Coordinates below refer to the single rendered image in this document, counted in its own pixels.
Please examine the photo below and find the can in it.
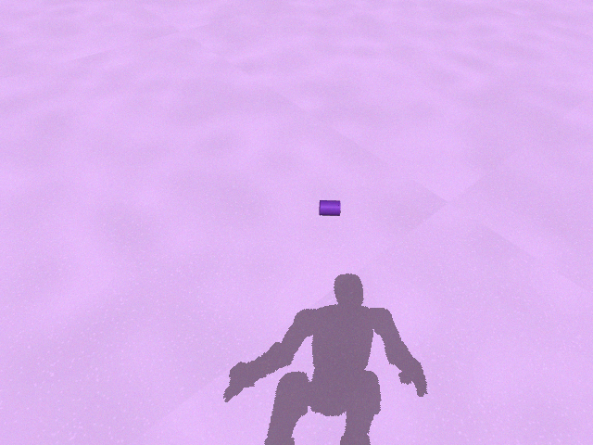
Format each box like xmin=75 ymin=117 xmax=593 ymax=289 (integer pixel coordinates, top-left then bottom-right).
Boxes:
xmin=320 ymin=200 xmax=340 ymax=216

